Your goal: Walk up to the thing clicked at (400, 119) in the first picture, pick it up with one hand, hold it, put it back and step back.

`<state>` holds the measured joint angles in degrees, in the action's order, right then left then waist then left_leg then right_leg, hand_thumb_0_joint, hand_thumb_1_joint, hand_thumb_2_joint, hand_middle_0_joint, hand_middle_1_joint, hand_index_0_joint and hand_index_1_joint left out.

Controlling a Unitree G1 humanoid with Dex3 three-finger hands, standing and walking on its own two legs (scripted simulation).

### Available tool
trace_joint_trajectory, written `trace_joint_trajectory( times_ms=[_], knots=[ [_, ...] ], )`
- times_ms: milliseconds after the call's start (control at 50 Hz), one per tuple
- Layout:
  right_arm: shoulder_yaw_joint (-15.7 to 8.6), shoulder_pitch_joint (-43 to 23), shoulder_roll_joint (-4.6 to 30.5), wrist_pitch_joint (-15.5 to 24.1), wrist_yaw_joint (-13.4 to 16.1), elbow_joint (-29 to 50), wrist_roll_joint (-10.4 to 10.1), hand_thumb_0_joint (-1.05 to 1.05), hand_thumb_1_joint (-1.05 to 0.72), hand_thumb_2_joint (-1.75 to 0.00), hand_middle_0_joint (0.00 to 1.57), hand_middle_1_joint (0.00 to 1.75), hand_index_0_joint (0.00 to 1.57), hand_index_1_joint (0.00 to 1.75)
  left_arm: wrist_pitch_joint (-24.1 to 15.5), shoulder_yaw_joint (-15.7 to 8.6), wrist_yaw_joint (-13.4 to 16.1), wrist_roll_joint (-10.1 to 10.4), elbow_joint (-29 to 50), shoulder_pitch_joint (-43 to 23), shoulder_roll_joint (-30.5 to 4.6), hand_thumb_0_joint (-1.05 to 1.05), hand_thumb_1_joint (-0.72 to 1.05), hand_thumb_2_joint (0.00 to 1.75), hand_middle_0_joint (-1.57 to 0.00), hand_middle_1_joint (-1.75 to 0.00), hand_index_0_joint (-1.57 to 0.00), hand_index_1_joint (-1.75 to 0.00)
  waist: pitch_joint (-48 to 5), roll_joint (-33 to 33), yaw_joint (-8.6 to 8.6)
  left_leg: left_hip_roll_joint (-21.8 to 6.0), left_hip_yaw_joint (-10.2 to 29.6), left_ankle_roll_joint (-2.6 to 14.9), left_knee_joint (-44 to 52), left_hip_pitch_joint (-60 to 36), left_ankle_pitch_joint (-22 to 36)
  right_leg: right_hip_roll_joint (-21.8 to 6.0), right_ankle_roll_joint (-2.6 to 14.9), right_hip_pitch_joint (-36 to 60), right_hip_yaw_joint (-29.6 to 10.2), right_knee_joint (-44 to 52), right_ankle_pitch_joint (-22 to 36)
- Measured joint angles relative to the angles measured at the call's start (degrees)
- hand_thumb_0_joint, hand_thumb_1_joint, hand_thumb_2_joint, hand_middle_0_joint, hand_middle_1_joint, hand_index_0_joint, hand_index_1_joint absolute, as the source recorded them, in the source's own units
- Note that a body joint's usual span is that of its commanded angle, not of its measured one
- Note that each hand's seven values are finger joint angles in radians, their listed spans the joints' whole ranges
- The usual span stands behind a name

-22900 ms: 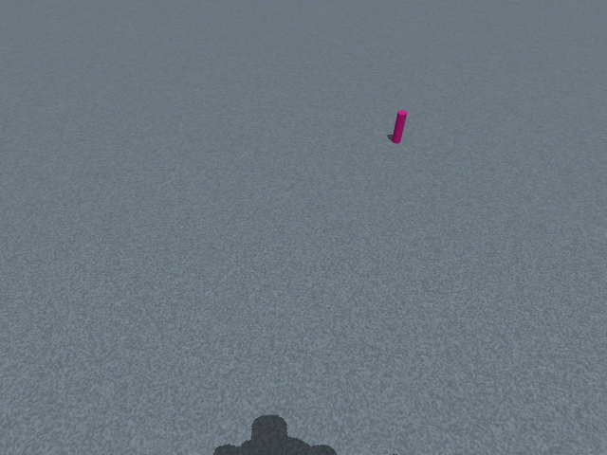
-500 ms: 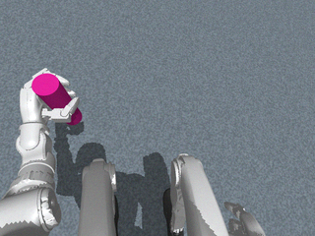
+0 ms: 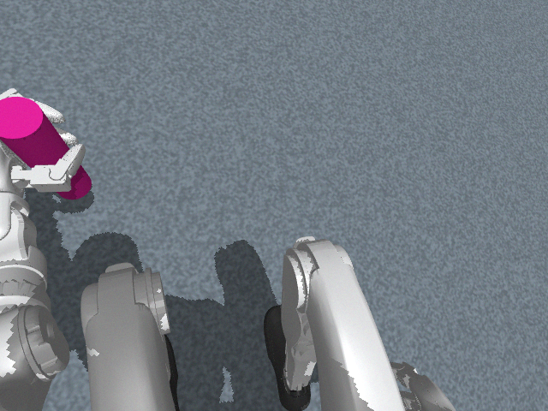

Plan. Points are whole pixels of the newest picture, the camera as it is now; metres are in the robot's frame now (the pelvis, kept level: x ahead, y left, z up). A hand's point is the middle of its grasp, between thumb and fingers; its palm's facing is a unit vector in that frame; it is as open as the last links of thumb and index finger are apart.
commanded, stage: crouch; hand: left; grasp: from the side
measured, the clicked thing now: (50, 157) +0.48 +0.25 -0.08
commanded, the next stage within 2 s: lower in 0.36 s
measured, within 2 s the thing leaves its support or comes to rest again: rests again in 1.96 s
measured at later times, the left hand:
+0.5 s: hand (64, 155) +0.50 +0.25 -0.11, palm faces +0.12 -0.99 -0.02, open 7.3 cm
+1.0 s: hand (79, 167) +0.50 +0.24 -0.17, palm faces +0.11 -0.99 -0.03, open 7.3 cm
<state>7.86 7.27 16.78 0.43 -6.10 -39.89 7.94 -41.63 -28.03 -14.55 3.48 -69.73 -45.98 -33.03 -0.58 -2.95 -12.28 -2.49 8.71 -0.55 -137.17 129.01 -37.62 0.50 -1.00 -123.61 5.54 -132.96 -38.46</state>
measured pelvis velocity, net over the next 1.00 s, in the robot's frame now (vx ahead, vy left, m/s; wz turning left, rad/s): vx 0.00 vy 0.01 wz -0.11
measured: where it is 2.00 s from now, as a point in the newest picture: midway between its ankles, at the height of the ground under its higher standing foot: (229, 391)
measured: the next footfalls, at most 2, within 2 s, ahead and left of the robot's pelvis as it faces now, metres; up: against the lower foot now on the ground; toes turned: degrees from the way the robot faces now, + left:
none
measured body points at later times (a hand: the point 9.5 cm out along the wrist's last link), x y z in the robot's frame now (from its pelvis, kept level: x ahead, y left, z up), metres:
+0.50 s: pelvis +0.01 +0.00 -0.03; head +0.24 +0.10 +0.34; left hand +0.48 +0.30 -0.10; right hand +0.10 -0.28 -0.11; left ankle +0.09 +0.13 -0.30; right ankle +0.11 -0.12 -0.30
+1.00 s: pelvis +0.00 +0.01 -0.04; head +0.26 +0.14 +0.31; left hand +0.49 +0.30 -0.17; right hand +0.10 -0.26 -0.09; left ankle +0.09 +0.13 -0.30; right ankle +0.11 -0.12 -0.30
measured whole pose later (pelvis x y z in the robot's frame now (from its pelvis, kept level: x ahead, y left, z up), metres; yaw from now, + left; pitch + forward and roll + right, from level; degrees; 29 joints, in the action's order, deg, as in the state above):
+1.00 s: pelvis +0.00 +0.01 -0.04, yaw -6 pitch +20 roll -15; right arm 22.2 -2.6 20.2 -2.6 -7.2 -34.2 15.5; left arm -50.4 -24.6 -9.1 3.6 -79.2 -47.7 -47.6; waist 12.0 -11.3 -16.1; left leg -1.7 17.7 -1.1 -148.0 130.0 -40.3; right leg 2.6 -2.6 -121.2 12.2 -137.6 -38.6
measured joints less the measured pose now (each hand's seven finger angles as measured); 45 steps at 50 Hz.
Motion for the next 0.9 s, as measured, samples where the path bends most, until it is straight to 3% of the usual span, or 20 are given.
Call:
trace_joint_trajectory(
  times_ms=[540, 900],
  knots=[
    [4.76, -4.74, 2.01, -2.30, -0.94, 1.95, 3.38, 0.00, -0.90, -0.90, 0.20, 0.30, 0.20, 0.30, -2.10, -0.20, 2.00, 0.15, 0.13, 0.65, -5.19, 0.00, -0.10, 1.15, -0.85, -1.19, -0.86, -1.21, 5.62, -2.61, -1.39, 0.23, 4.14, -0.38, -7.38, 2.45, -1.96, 1.03, -0.62, -1.05, 2.95, -4.72, -0.74],
    [12.62, -8.42, 3.11, -2.76, -1.23, 4.84, 6.49, 0.00, -0.90, -0.90, 0.20, 0.30, 0.20, 0.30, -7.70, 2.75, 4.53, 0.24, -7.98, -1.21, -12.81, 0.00, -0.10, 1.15, -0.86, -1.18, -0.87, -1.20, 11.18, -7.59, -3.50, 0.73, 7.98, -0.56, -10.31, 1.44, -2.38, 1.87, -1.36, 1.59, 5.85, -4.90, -0.13]
  ],
)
